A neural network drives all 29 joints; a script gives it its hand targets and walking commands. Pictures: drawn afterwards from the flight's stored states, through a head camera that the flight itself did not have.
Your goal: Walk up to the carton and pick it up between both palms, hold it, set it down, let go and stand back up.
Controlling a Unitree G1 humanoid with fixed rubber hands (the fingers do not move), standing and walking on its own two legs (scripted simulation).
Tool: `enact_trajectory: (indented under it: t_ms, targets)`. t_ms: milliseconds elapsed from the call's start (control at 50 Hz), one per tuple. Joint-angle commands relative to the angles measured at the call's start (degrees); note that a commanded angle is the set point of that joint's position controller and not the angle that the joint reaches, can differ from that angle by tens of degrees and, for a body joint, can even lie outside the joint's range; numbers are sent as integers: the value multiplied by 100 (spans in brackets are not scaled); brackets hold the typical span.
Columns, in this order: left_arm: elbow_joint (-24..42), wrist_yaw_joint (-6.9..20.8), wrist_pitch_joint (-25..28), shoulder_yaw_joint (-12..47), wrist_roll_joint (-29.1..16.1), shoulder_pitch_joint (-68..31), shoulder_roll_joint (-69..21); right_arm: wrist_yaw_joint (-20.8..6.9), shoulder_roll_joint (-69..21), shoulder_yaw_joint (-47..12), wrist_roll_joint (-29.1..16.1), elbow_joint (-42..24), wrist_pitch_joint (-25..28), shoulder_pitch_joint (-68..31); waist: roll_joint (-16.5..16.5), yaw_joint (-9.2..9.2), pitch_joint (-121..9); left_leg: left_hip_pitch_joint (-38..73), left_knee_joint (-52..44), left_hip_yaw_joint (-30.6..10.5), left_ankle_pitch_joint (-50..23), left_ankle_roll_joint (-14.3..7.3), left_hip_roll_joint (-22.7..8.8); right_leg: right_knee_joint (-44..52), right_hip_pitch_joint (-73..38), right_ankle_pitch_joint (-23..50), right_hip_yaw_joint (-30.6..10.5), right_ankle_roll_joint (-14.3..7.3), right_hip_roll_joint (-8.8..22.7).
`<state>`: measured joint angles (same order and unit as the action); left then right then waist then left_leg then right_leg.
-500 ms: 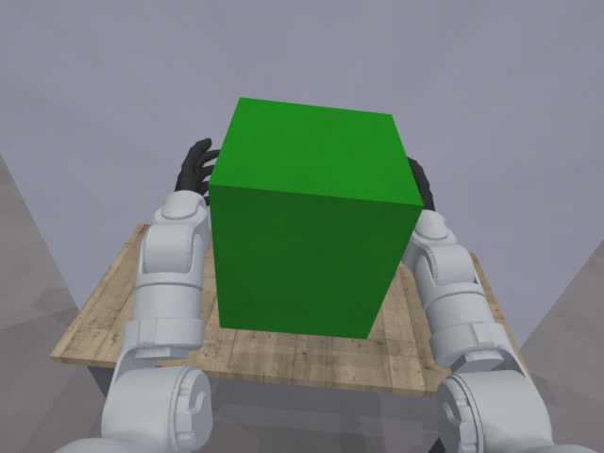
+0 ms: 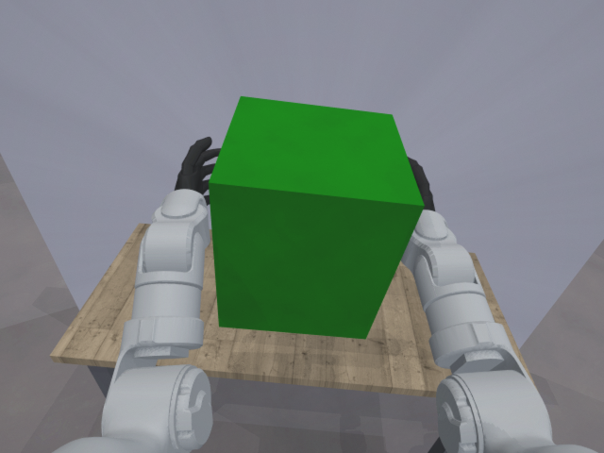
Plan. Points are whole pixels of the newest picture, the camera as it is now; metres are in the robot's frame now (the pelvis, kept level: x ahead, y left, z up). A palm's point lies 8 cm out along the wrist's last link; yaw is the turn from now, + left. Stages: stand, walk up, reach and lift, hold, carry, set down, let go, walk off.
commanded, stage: hold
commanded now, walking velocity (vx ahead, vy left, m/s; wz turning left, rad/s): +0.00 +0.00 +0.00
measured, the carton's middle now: (305, 221) +0.37 +0.02 +0.16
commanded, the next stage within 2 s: set down in 0.46 s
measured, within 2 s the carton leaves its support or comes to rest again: neither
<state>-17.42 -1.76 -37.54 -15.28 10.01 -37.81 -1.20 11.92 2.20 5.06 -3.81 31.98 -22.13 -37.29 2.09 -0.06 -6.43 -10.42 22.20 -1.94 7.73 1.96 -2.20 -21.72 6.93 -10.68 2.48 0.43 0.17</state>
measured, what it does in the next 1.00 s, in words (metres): stands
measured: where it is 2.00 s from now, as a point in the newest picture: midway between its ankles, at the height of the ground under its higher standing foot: outside the picture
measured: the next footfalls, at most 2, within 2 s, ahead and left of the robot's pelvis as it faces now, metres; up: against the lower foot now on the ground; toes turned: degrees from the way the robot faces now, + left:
none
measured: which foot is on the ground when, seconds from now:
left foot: down 0.00-1.00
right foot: down 0.00-1.00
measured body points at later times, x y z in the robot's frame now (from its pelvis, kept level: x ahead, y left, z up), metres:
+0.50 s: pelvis +0.00 +0.00 +0.00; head -0.07 +0.02 +0.44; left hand +0.37 +0.17 +0.21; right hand +0.38 -0.14 +0.19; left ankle +0.05 +0.14 -0.74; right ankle +0.02 -0.12 -0.74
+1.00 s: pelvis +0.02 +0.00 +0.00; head -0.01 +0.02 +0.45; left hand +0.40 +0.17 +0.16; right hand +0.42 -0.13 +0.16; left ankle +0.05 +0.14 -0.74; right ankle +0.02 -0.12 -0.74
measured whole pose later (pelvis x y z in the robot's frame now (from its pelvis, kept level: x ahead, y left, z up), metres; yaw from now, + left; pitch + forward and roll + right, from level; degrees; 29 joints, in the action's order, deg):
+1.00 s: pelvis +0.02 +0.00 +0.00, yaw +0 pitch -4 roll +0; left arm -17.5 2.6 -23.2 -18.7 15.0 -32.6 -3.4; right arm 11.6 0.5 5.1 -3.8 38.2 -5.2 -36.1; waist 3.5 -0.1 -1.3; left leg -7.2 19.3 -1.7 8.3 2.1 -1.9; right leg -19.9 4.2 -11.8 2.4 0.4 0.5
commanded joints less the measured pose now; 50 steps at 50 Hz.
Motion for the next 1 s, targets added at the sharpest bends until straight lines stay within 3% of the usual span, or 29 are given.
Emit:
enact_trajectory:
  t_ms: [0,60,100,120,200,220,260,280,300,320,360,380,400,420,440,460,520,560,620,640,660,720,740,760,800,860,880,920,980]
  targets:
    - [1265,928,247,2760,-304,-3720,-3871,-546,-3807,-2432,-1202,-1874,524,-5219,-366,-353,-1801,1167,-358,199,-964,-122,451,581,-982,915,19,238,-389]
    - [1020,945,234,2599,-308,-3821,-3717,-504,-3780,-2446,-1176,-1966,475,-5383,-85,-341,-1669,1140,-418,200,-619,-254,462,693,-832,645,-32,277,-378]
    - [1112,940,238,2618,-335,-3747,-3855,-512,-3824,-2417,-1193,-2064,485,-5380,-109,-339,-1835,1231,-380,217,-803,-212,457,669,-927,753,12,274,-393]
    - [868,925,228,2517,-232,-3815,-3650,-524,-3780,-2266,-1113,-1740,428,-5347,-111,-313,-1615,1036,-439,220,-438,-236,489,715,-778,423,-26,255,-368]
    - [946,959,261,2521,-255,-3947,-3751,-580,-3696,-2009,-902,-1429,423,-5032,-189,-454,-1583,1058,-495,226,-424,-198,457,712,-792,382,-23,227,-328]
    - [1042,941,270,2701,-384,-4076,-3791,-567,-3787,-2077,-1000,-1824,467,-5293,-315,-481,-1666,952,-464,154,-373,-192,443,630,-700,464,-7,226,-324]
    - [953,947,233,2547,-188,-3910,-3743,-589,-3757,-2068,-1005,-1495,424,-5089,-330,-408,-1408,1002,-513,232,-383,-207,487,718,-693,321,-12,217,-333]
    - [1195,931,252,2666,-283,-3855,-3866,-563,-3877,-2232,-1133,-1750,501,-5244,-357,-327,-1806,1105,-429,252,-568,-169,460,654,-895,520,-41,241,-326]
    - [1116,945,260,2568,-217,-3937,-3790,-560,-3825,-2193,-1085,-1466,451,-5074,-296,-407,-1596,1151,-474,224,-500,-170,470,654,-871,479,3,241,-330]
    - [815,929,216,2474,-126,-3858,-3701,-566,-3736,-2137,-975,-1550,438,-5382,-271,-312,-1418,995,-478,224,-310,-186,477,733,-743,263,-17,202,-325]
    - [947,978,220,2526,-243,-3821,-3732,-551,-3814,-2126,-989,-1611,448,-5100,-158,-442,-1619,1052,-462,247,-417,-252,494,667,-861,519,-33,259,-325]
    - [1142,960,241,2638,-240,-3857,-3737,-536,-3770,-2205,-1056,-1696,469,-5178,-281,-449,-1679,1150,-432,192,-579,-160,456,634,-867,573,22,212,-351]
    - [905,956,221,2572,-280,-3807,-3748,-553,-3668,-2154,-987,-1767,455,-5326,-152,-455,-1583,1124,-473,198,-425,-204,440,702,-698,405,7,253,-333]
    - [1076,970,241,2735,-358,-3963,-3843,-535,-3753,-2080,-1004,-1664,454,-5223,-316,-570,-1662,1070,-446,166,-480,-193,485,707,-870,541,-28,229,-304]
    - [781,994,208,2468,-206,-3862,-3675,-556,-3659,-1996,-890,-1527,431,-5233,-204,-398,-1449,986,-528,230,-232,-233,460,760,-737,172,0,233,-334]
    - [426,1087,176,2323,-89,-4101,-3656,-571,-3627,-1963,-931,-957,407,-5275,-258,-444,-873,1017,-705,469,372,-265,504,872,-819,-112,-29,159,-305]
    - [517,1052,422,2440,-238,-4247,-3832,-645,-3763,-2153,-1090,-1360,750,-5747,-375,-274,-1339,1083,-558,400,-24,-211,463,728,-603,29,3,126,-371]
    - [320,1133,475,2093,15,-4171,-3610,-692,-3560,-1689,-634,-951,959,-5787,-264,-377,-1088,1052,-698,463,366,-271,431,818,-604,-257,64,138,-288]
    - [270,1223,750,2046,77,-4241,-3513,-757,-3583,-1475,-299,-1054,1339,-5694,-187,-296,-1538,1201,-685,437,438,-290,416,774,-665,-339,100,166,-271]
    - [-288,1263,727,1559,358,-3721,-3349,-781,-3445,-1341,-186,-1139,1432,-5817,-79,-147,-1202,1132,-788,511,688,-406,417,886,-612,-718,101,200,-230]
    - [-476,1313,777,1573,539,-3456,-3252,-802,-3392,-1099,64,-928,1526,-5303,-104,-181,-782,1021,-818,570,721,-390,427,899,-527,-811,172,199,-226]
    - [-435,1501,879,1345,616,-2997,-3053,-802,-3242,-1305,94,-958,1773,-4953,145,-107,-858,1243,-831,575,446,-468,435,913,-806,-519,216,285,-173]
    - [-499,1533,943,1598,612,-3234,-2943,-760,-3125,-1206,197,-687,1775,-4756,106,-265,-641,1116,-778,559,398,-455,509,889,-804,-281,272,295,-171]
    - [-551,1582,926,1341,694,-3066,-2852,-759,-3133,-1261,208,-734,1839,-4665,272,-226,-556,1254,-777,629,294,-467,497,901,-733,-227,281,355,-170]
    - [-439,1636,1025,1498,594,-3102,-2866,-725,-3072,-1110,299,-518,1881,-4395,217,-354,-454,1297,-802,675,274,-416,477,955,-850,-225,335,305,-176]
    - [355,1468,1402,2158,307,-3017,-3108,-681,-3331,-1755,74,-1110,2231,-4371,-89,-277,-1516,1748,-484,613,-1015,-251,470,756,-1243,1018,332,326,-277]
    - [211,1491,1429,2156,295,-2723,-3071,-641,-3202,-1764,76,-1112,2215,-4202,28,-334,-1403,1816,-437,557,-1144,-217,476,764,-1306,1199,352,333,-264]
    - [297,1398,1568,2495,296,-2784,-3181,-636,-3102,-1733,113,-1097,2364,-4244,-372,-397,-1536,1791,-351,485,-1263,-110,477,751,-1200,1207,405,261,-314]
    - [1117,1230,1839,3166,-137,-2787,-3419,-608,-3376,-2301,-134,-1494,2485,-3723,-334,-445,-2259,2444,-25,408,-2657,107,377,627,-1294,2318,402,306,-404]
